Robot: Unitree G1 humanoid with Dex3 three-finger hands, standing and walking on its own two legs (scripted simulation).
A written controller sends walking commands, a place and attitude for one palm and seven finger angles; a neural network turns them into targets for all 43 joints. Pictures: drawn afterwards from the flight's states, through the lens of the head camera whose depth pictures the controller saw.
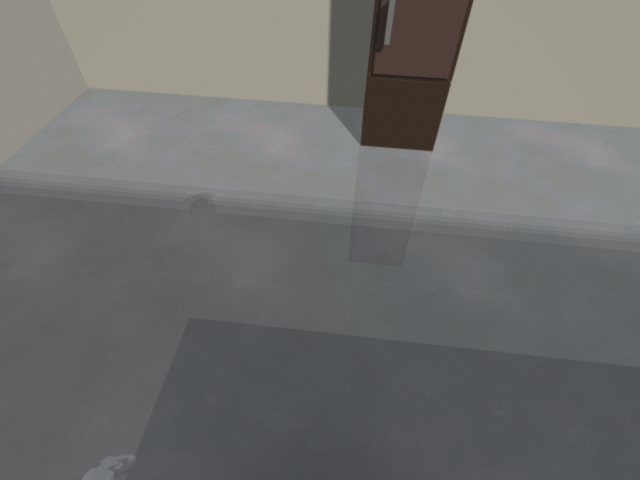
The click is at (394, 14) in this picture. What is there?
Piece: cupboard door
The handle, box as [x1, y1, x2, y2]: [384, 0, 395, 44]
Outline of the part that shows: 395,0 389,0 384,44 389,43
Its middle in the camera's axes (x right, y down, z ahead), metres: +0.29 -0.94 +1.67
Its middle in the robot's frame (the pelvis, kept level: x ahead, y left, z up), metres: +1.88 -0.22 -0.10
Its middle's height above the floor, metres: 0.67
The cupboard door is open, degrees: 0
